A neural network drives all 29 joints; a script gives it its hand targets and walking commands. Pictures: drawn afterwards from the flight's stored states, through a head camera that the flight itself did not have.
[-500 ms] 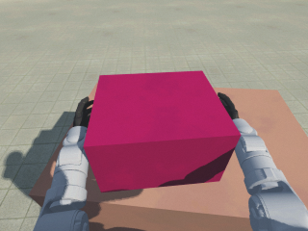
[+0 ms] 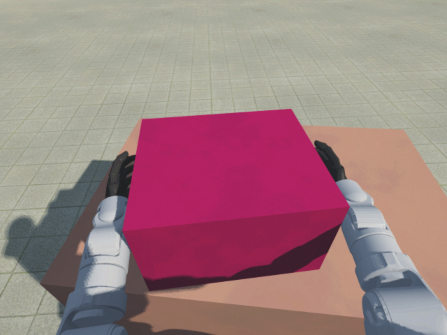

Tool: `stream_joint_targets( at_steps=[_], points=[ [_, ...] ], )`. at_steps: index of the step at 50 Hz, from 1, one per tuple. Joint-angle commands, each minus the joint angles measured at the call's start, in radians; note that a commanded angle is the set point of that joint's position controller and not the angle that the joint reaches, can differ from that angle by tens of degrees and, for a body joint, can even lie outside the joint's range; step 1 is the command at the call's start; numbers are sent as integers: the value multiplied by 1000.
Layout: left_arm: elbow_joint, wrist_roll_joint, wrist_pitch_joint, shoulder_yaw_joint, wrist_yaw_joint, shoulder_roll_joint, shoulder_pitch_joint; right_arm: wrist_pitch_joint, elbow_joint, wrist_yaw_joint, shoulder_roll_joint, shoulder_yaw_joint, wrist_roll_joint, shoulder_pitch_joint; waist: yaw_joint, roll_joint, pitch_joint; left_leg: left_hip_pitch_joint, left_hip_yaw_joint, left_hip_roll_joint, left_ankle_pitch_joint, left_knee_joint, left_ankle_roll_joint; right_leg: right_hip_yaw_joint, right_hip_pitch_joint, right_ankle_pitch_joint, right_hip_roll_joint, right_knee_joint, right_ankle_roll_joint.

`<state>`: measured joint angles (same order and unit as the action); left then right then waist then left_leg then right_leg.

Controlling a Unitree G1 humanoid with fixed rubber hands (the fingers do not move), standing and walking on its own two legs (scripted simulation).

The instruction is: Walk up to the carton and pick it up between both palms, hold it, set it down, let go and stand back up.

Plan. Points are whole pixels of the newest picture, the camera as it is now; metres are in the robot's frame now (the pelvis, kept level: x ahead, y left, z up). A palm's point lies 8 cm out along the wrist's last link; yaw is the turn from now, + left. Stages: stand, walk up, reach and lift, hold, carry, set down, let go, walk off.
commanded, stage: set down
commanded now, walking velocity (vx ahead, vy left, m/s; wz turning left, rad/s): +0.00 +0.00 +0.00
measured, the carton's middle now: (227, 191) +0.37 +0.02 +0.09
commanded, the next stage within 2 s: none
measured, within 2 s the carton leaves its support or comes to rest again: rests again in 1.94 s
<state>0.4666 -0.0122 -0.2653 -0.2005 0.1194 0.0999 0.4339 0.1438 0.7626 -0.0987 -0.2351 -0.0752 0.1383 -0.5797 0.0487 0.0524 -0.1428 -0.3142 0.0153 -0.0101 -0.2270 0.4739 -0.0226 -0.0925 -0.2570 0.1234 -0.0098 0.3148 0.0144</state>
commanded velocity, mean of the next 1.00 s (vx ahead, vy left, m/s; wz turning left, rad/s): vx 0.00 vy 0.00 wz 0.00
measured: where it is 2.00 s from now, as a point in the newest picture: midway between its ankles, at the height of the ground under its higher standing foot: outside the picture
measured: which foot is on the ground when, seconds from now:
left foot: down 0.00-1.00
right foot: down 0.00-1.00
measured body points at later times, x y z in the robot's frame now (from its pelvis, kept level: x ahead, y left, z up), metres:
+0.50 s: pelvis +0.01 -0.01 +0.00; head +0.03 -0.01 +0.45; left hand +0.37 +0.21 +0.07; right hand +0.41 -0.18 +0.07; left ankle +0.01 +0.10 -0.74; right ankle +0.02 -0.13 -0.74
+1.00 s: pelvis +0.02 -0.02 +0.00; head +0.08 -0.02 +0.44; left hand +0.38 +0.19 +0.02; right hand +0.42 -0.21 +0.02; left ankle +0.01 +0.10 -0.74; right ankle +0.02 -0.13 -0.74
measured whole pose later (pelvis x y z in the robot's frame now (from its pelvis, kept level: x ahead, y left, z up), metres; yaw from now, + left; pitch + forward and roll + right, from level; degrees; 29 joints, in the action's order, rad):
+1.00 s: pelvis +0.02 -0.02 +0.00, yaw -1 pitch +13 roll -2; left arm 0.65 0.01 0.10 -0.21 0.13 0.06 0.38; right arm -0.18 0.93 -0.14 -0.24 -0.09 0.09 -0.56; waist 0.05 0.05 -0.13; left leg -0.46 0.02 -0.04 -0.23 0.46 0.00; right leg -0.09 -0.42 0.14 0.01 0.32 -0.01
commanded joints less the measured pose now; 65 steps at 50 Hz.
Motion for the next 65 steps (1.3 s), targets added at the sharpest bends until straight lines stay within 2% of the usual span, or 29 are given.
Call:
stream_joint_targets(
  at_steps=[1,4,7,12,16,17,24,25,27,29,32,37,43,45,51,52,65],
  points=[
    [-179,-11,88,398,-128,-674,745,-141,-194,-181,539,201,-15,-751,19,-65,-353,196,43,6,262,-182,87,25,86,-46,85,-25,-54],
    [-142,3,103,378,-130,-678,732,-165,-167,-194,535,174,-29,-746,28,-53,-353,185,37,3,240,-188,88,24,85,-35,82,-26,-57],
    [-136,10,127,386,-125,-683,735,-199,-170,-205,528,167,-35,-771,37,-48,-384,195,38,1,270,-178,91,23,68,-44,81,-20,-55],
    [-147,6,176,408,-109,-693,718,-239,-144,-210,520,172,-44,-718,45,-39,-420,243,37,-6,375,-146,105,11,22,-77,88,-18,-58],
    [-120,21,197,395,-105,-684,679,-258,-107,-209,505,162,-52,-673,52,-39,-414,249,30,-10,398,-142,106,12,17,-88,87,-21,-59],
    [-124,17,202,399,-105,-685,687,-264,-104,-208,498,156,-55,-669,41,-36,-424,262,32,-10,417,-135,109,11,4,-94,88,-23,-60],
    [-118,23,246,420,-90,-680,623,-308,-108,-198,482,184,-47,-635,55,-23,-473,308,31,-12,573,-88,117,10,-26,-163,91,-20,-61],
    [-130,22,250,428,-89,-680,630,-311,-90,-196,471,176,-47,-619,44,-17,-486,321,31,-14,593,-80,119,9,-35,-167,93,-22,-63],
    [-110,25,262,419,-88,-675,601,-321,-99,-194,478,188,-45,-613,60,-23,-490,314,26,-13,607,-73,116,13,-27,-179,91,-19,-62],
    [-115,27,276,428,-85,-672,599,-333,-105,-191,477,193,-43,-610,58,-19,-513,314,24,-12,632,-66,116,12,-24,-204,94,-12,-60],
    [-116,22,303,434,-79,-668,599,-352,-110,-189,480,207,-42,-612,64,-20,-539,299,21,-12,641,-55,111,14,-25,-223,92,-1,-60],
    [-48,34,342,410,-78,-648,580,-376,-59,-188,475,214,-54,-600,86,-28,-535,260,7,-10,618,-51,103,18,-19,-226,85,7,-57],
    [-18,27,414,408,-76,-644,592,-425,-44,-183,484,231,-59,-604,96,-37,-592,198,-4,-7,614,-41,94,21,9,-285,80,40,-51],
    [27,35,433,395,-78,-632,580,-436,-22,-183,485,230,-66,-601,103,-43,-583,166,-10,-8,586,-43,90,25,20,-283,76,46,-49],
    [60,23,507,401,-76,-635,587,-488,14,-180,484,231,-80,-597,101,-45,-660,131,-12,-12,605,-22,92,23,7,-317,75,68,-49],
    [66,21,520,405,-76,-634,594,-499,14,-180,481,223,-87,-602,92,-48,-683,132,-9,-14,604,-19,92,19,-5,-318,77,70,-51],
    [152,13,662,403,-77,-605,552,-584,55,-171,467,253,-110,-549,97,-62,-823,32,-26,-20,598,16,86,26,3,-385,70,117,-43]
  ],
)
